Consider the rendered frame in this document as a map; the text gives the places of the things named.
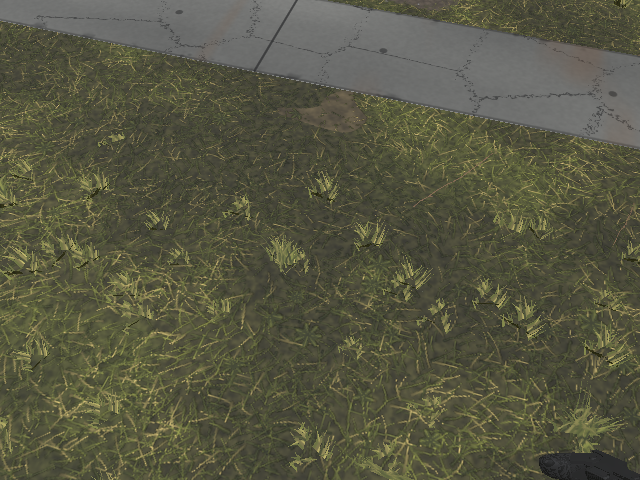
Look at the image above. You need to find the right robot hand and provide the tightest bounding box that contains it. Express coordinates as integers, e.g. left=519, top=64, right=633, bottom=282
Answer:
left=539, top=449, right=640, bottom=480

